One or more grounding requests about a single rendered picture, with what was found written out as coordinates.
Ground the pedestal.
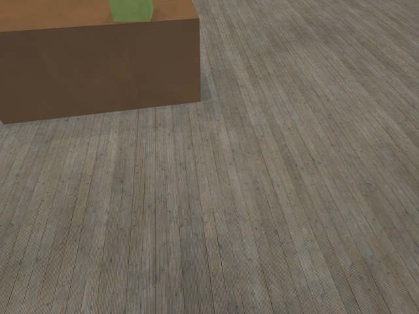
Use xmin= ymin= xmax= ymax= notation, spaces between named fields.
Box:
xmin=0 ymin=0 xmax=201 ymax=124

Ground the carton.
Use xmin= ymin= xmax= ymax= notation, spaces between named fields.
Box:
xmin=108 ymin=0 xmax=154 ymax=22

